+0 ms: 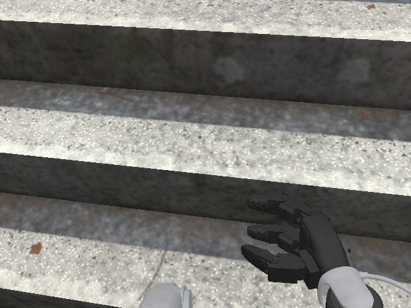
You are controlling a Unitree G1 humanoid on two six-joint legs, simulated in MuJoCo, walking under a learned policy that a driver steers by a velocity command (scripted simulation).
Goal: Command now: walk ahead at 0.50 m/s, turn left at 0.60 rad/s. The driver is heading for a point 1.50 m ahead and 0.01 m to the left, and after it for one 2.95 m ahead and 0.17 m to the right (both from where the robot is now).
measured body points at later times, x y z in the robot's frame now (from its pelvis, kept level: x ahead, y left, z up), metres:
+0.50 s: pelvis +0.21 -0.02 +0.19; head +0.20 -0.01 +0.64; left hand +0.43 +0.13 +0.15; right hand +0.22 -0.22 +0.04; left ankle +0.12 +0.09 -0.56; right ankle +0.36 -0.11 -0.29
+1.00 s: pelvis +0.43 -0.01 +0.37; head +0.44 -0.04 +0.82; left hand +0.28 +0.10 +0.23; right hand +0.67 -0.06 +0.26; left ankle +0.50 +0.16 -0.06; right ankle +0.37 -0.12 -0.37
